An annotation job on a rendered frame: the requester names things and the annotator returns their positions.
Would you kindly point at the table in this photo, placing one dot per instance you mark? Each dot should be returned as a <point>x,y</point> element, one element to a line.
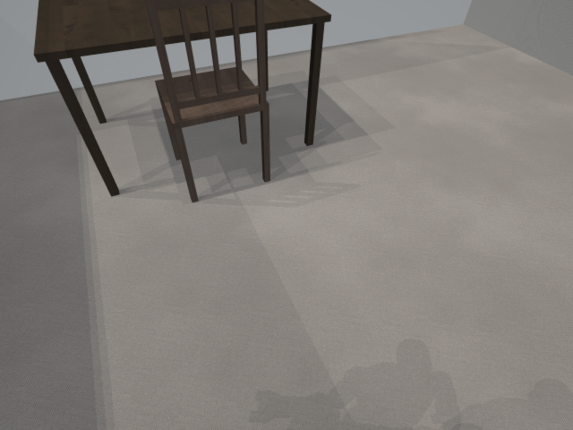
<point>75,28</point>

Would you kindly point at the chair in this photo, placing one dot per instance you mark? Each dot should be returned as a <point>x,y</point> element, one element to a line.
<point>200,98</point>

